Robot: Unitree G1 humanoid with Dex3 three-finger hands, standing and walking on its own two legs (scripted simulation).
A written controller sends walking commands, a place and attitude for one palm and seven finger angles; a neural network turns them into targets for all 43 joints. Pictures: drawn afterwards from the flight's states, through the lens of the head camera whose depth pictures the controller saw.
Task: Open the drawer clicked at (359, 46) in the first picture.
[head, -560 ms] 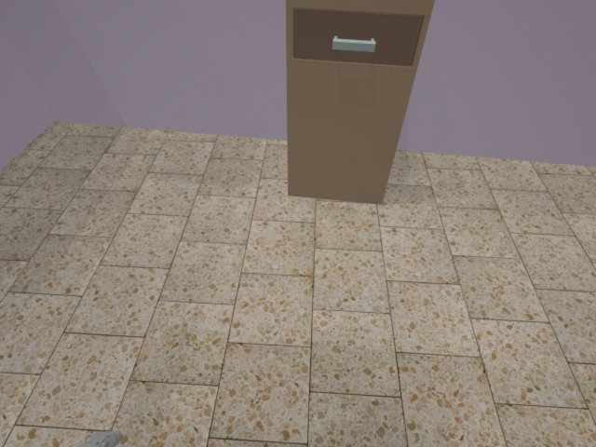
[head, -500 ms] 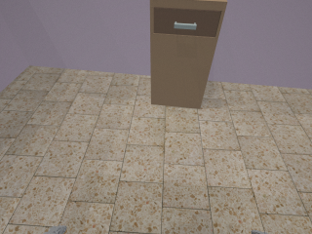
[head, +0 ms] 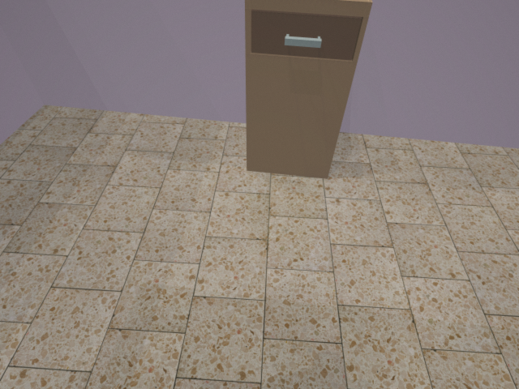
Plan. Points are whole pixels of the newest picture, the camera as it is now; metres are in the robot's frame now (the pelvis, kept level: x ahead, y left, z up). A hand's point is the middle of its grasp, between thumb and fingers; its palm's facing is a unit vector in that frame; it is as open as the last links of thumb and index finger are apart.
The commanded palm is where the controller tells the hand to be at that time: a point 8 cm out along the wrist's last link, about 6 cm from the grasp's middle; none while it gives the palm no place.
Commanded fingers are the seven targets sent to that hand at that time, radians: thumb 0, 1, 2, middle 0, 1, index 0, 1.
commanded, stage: stand and wait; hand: left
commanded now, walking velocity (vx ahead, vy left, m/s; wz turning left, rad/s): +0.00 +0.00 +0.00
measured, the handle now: (303, 39) +1.33 -0.10 -0.01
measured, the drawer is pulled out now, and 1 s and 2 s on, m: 0.00 0.00 0.00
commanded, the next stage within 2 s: look at it before walking up in 0.30 s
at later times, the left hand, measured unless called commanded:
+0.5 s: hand out of the picture +0.06 +0.24 -0.16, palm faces -0.04 -0.94 -0.33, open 7.4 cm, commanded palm none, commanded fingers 0.00 0.90 0.90 -0.20 -0.30 -0.20 -0.30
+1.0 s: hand out of the picture +0.07 +0.25 -0.15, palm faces -0.03 -0.94 -0.34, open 7.4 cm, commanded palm none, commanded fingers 0.00 0.90 0.90 -0.20 -0.30 -0.20 -0.30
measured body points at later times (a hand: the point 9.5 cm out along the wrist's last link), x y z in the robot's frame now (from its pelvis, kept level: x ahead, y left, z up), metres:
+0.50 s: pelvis -0.01 +0.00 +0.00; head -0.01 +0.00 +0.45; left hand +0.06 +0.29 -0.13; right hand +0.06 -0.30 -0.13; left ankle +0.00 +0.12 -0.74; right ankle +0.01 -0.12 -0.74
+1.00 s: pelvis +0.00 +0.00 +0.00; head +0.00 +0.00 +0.45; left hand +0.07 +0.29 -0.13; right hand +0.08 -0.30 -0.13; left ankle +0.00 +0.12 -0.74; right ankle +0.01 -0.12 -0.74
